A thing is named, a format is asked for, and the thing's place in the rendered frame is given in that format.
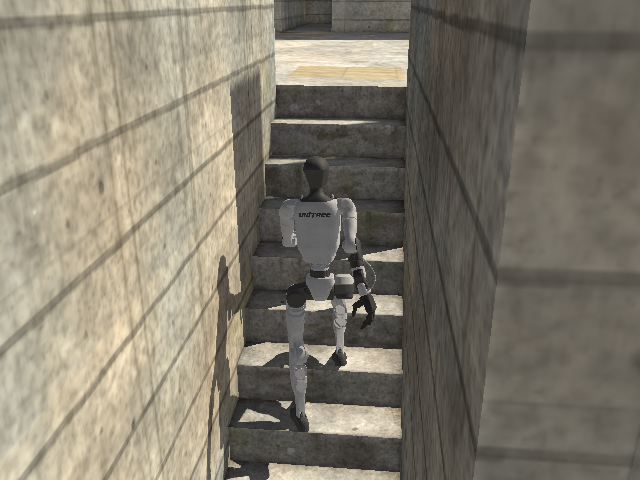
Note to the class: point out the robot left upper arm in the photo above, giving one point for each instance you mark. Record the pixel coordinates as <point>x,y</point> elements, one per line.
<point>286,213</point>

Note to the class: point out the robot right upper arm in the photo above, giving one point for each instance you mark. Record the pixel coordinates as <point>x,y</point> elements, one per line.
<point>347,208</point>

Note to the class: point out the right robot hand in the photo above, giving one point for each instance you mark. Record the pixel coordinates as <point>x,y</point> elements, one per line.
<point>370,307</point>

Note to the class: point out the right robot foot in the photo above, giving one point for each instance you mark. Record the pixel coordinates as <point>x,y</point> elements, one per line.
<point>339,358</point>

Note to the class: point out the right robot forearm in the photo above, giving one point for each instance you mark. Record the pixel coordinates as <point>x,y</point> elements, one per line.
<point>358,270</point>

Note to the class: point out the robot right thigh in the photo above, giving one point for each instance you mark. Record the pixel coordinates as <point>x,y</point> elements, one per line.
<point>343,288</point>

